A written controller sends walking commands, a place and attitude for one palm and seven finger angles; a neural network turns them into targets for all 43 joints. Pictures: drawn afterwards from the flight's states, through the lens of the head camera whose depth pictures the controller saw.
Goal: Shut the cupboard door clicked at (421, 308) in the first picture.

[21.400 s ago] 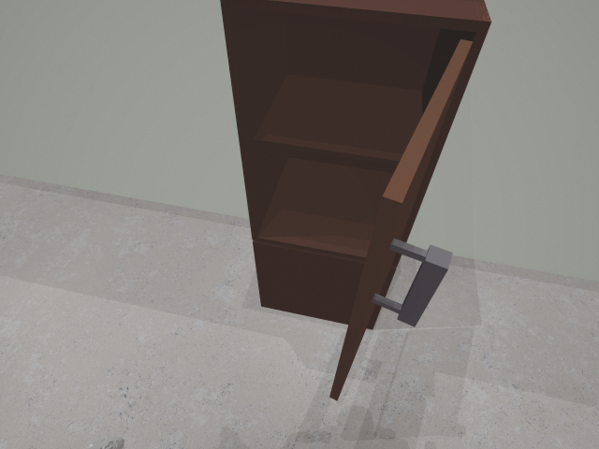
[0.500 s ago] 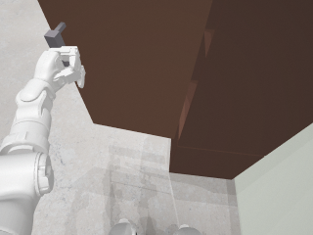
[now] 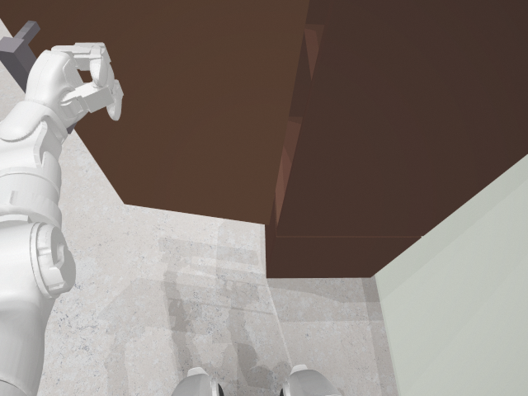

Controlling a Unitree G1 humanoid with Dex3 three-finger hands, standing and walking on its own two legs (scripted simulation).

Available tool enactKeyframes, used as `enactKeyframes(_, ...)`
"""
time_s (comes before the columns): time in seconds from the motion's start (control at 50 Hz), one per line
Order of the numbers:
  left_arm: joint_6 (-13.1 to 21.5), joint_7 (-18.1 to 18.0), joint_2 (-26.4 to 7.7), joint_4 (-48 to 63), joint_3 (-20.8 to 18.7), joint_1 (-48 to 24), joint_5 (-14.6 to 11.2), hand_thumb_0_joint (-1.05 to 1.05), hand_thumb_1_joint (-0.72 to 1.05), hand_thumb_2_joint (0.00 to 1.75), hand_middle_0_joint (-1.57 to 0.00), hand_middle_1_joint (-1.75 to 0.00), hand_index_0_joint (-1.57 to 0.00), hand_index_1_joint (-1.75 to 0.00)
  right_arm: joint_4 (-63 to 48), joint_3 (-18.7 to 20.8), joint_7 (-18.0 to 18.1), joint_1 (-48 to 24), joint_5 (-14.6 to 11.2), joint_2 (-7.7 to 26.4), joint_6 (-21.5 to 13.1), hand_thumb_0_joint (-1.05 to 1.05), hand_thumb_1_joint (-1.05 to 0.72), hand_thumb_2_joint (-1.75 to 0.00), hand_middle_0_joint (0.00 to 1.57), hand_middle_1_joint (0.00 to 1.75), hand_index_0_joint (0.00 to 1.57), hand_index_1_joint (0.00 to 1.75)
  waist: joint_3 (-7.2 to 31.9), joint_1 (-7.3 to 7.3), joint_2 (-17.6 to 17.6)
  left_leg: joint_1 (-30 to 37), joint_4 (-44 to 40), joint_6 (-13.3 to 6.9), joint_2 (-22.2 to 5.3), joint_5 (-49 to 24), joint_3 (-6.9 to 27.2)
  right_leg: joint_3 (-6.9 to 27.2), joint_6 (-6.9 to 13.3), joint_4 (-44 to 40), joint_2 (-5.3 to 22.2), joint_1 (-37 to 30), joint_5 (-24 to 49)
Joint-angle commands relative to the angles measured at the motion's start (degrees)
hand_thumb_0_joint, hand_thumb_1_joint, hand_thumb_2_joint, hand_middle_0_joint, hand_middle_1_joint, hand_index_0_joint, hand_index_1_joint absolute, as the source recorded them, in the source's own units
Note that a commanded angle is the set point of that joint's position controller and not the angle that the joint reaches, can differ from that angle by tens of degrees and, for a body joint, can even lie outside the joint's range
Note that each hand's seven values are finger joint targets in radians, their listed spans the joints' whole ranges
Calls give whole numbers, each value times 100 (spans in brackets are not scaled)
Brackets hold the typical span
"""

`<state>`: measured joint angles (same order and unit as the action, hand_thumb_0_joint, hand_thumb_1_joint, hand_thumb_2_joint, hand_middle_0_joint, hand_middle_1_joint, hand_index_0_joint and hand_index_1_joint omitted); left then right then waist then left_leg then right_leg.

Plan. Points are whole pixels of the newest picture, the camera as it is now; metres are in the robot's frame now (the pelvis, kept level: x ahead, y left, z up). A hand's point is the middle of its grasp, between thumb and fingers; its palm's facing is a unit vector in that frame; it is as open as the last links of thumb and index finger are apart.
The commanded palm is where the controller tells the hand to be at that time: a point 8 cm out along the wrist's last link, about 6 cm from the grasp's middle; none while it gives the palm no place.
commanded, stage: push the door shut along its arc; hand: left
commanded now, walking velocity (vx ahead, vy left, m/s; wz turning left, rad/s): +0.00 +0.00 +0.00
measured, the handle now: (48, 80) +0.56 +0.24 +0.13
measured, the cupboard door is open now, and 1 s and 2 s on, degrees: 81 68 68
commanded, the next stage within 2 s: pull the fist back off the door in 0.44 s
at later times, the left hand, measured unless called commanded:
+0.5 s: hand (129, 81) +0.53 +0.13 +0.14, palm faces -0.34 -0.94 -0.02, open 3.6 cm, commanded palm +0.57 +0.15 +0.14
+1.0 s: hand (148, 73) +0.55 +0.10 +0.14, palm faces +0.08 -1.00 -0.01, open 3.1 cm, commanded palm +0.50 +0.15 +0.14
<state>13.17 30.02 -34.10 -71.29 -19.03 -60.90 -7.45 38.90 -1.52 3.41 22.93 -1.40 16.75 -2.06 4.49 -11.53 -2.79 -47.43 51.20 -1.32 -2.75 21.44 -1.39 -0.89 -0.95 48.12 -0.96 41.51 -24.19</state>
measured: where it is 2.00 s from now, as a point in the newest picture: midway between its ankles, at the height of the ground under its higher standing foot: outside the picture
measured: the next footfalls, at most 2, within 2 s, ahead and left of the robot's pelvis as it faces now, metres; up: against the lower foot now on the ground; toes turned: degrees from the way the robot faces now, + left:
none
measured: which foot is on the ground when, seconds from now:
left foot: down 0.00-1.00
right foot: down 0.00-1.00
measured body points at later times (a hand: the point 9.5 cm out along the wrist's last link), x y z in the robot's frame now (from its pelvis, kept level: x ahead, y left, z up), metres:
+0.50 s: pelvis -0.01 +0.00 -0.01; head +0.13 +0.02 +0.41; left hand +0.54 +0.18 +0.15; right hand +0.00 -0.29 -0.12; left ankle +0.03 +0.10 -0.69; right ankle -0.02 -0.13 -0.69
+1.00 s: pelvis +0.01 -0.01 +0.01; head +0.11 -0.02 +0.45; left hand +0.54 +0.16 +0.14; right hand -0.06 -0.25 -0.11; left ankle +0.02 +0.10 -0.69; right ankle -0.02 -0.13 -0.69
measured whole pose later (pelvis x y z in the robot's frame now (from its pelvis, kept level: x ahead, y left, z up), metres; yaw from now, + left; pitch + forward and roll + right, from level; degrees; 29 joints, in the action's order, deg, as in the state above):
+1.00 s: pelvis +0.01 -0.01 +0.01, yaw -1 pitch +19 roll -2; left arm 16.1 -0.1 -22.5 -68.4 -21.9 -59.5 -1.6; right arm 40.2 -0.4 -2.4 30.7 1.7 13.9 0.0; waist 6.3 -11.1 -4.7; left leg -45.4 47.7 -0.2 -3.8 20.8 -1.7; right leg -0.3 0.1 44.9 -2.1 40.1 -23.3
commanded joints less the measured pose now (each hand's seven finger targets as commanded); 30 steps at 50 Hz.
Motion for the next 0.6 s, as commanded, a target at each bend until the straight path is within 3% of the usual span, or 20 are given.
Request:
enactKeyframes(0.0, 300, 76, -1427, 1308, -147, -3060, -195, 0, 90, 90, -130, -150, -130, -150, -250, 450, 98, 808, 33, 1118, -111, 0, -90, -90, 20, 30, 20, 30, 2722, -118, -401, 2842, -222, -80, 127, -2221, 491, -113, 169, -537, -194, 35, 2124)
enactKeyframes(0.08, 196, 119, -838, 1293, 310, -3330, -267, 0, 90, 90, -130, -150, -130, -150, -147, 457, 96, 818, 41, 1067, -121, 0, -90, -90, 20, 30, 20, 30, 2685, -266, -450, 2994, -157, -109, 148, -2276, 490, -173, 178, -546, -219, 275, 2059)
enactKeyframes(0.1, 180, 110, -1057, 1231, 181, -3474, -236, 0, 90, 90, -130, -150, -130, -150, -85, 470, 107, 843, 44, 1117, -118, 0, -90, -90, 20, 30, 20, 30, 2623, -284, -493, 2969, -149, -87, 120, -2159, 532, -161, 171, -559, -215, 397, 1949)
enactKeyframes(0.12, 141, 101, -915, 1197, 331, -3555, -220, 0, 90, 90, -130, -150, -130, -150, -49, 459, 112, 813, 45, 1105, -121, 0, -90, -90, 20, 30, 20, 30, 2562, -323, -494, 2935, -148, -94, 125, -2108, 541, -172, 182, -559, -211, 467, 1890)
enactKeyframes(0.16, 150, 93, -753, 1364, 466, -3792, -213, 0, 90, 90, -130, -150, -130, -150, -6, 476, 102, 819, 62, 1097, -157, 0, -90, -90, 20, 30, 20, 30, 2716, -341, -756, 3164, -107, -73, 115, -2188, 588, -195, 206, -521, -216, 639, 1805)
enactKeyframes(0.18, 171, 75, -517, 1480, 613, -3911, -253, 0, 90, 90, -130, -150, -130, -150, 20, 466, 106, 834, 72, 1063, -180, 0, -90, -90, 20, 30, 20, 30, 2810, -368, -874, 3352, -84, -82, 109, -2384, 591, -245, 226, -473, -235, 717, 1811)
enactKeyframes(0.26, 15, 32, -311, 975, 768, -4120, -239, 0, 90, 90, -130, -150, -130, -150, 164, 436, 117, 764, 89, 1110, -254, 0, -90, -90, 20, 30, 20, 30, 2402, -500, -604, 3062, -63, -84, 94, -1889, 670, -275, 215, -502, -221, 1053, 1410)
enactKeyframes(0.34, 26, -25, -219, 1079, 853, -4533, -196, 0, 90, 90, -130, -150, -130, -150, 238, 438, 124, 804, 106, 1135, -351, 0, -90, -90, 20, 30, 20, 30, 2693, -569, -771, 3223, 37, -87, 68, -1990, 727, -292, 225, -368, -220, 1280, 1365)
enactKeyframes(0.38, 16, -68, 95, 1085, 1021, -4629, -225, 0, 90, 90, -130, -150, -130, -150, 308, 430, 133, 802, 120, 1108, -388, 0, -90, -90, 20, 30, 20, 30, 2654, -637, -805, 3281, 73, -111, 70, -2015, 712, -351, 235, -324, -228, 1385, 1307)
enactKeyframes(0.46, -35, -70, -152, 931, 940, -4890, -133, 0, 90, 90, -130, -150, -130, -150, 348, 412, 132, 779, 122, 1153, -431, 0, -90, -90, 20, 30, 20, 30, 2790, -660, -829, 3096, 162, -107, 76, -1831, 708, -317, 239, -271, -223, 1453, 1248)
enactKeyframes(0.5, 13, -65, -103, 1046, 976, -5082, -116, 0, 90, 90, -130, -150, -130, -150, 335, 417, 129, 823, 122, 1156, -465, 0, -90, -90, 20, 30, 20, 30, 3053, -665, -928, 3262, 218, -109, 78, -2002, 742, -317, 239, -187, -237, 1547, 1297)
enactKeyframes(0.52, -30, -83, 34, 976, 1067, -5068, -94, 0, 90, 90, -130, -150, -130, -150, 404, 422, 113, 801, 142, 1141, -455, 0, -90, -90, 20, 30, 20, 30, 2979, -689, -941, 3241, 243, -110, 78, -2018, 736, -346, 251, -191, -245, 1583, 1290)
enactKeyframes(0.54, -194, -1301, -432, 1025, -333, -5293, -466, 0, 90, 90, -130, -150, -130, -150, 184, 332, 34, 1146, 157, 864, -508, 0, -90, -90, 20, 30, 20, 30, 3083, -410, -1027, 2669, 136, -24, 6, -1855, 824, -216, 189, -350, -163, 1132, 1269)
enactKeyframes(0.56, -278, -1921, -260, 853, -187, -5033, -256, 0, 90, 90, -130, -150, -130, -150, 171, 326, -86, 1230, 195, 870, -523, 0, -90, -90, 20, 30, 20, 30, 3239, -405, -934, 2586, 62, 19, 12, -1830, 834, -228, 149, -265, -181, 976, 1289)
enactKeyframes(0.58, -262, -2463, -146, 823, -319, -4986, -155, 0, 90, 90, -130, -150, -130, -150, 165, 361, -171, 1383, 282, 866, -519, 0, -90, -90, 20, 30, 20, 30, 3210, -495, -532, 2577, 46, 16, -10, -1925, 934, -320, 111, -227, -199, 973, 1321)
